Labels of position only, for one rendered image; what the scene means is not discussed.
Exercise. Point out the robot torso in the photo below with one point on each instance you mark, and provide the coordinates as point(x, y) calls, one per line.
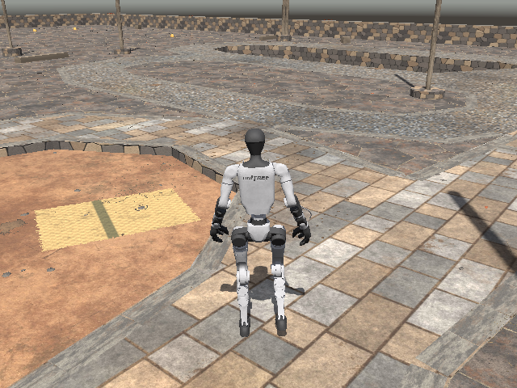
point(257, 192)

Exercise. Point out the robot right upper arm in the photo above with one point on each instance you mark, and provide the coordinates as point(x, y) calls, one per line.
point(286, 184)

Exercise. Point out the right robot hand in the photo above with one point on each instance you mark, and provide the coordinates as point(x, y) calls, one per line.
point(305, 232)

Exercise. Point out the right robot shin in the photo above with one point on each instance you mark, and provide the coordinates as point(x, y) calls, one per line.
point(279, 289)

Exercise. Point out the right robot forearm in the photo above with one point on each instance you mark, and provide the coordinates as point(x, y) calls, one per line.
point(298, 215)

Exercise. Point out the left robot forearm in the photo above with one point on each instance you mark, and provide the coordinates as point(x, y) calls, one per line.
point(218, 216)

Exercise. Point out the left robot hand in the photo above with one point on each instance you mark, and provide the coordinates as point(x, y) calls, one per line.
point(220, 230)

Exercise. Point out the robot left upper arm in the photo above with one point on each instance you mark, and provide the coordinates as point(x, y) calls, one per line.
point(227, 185)

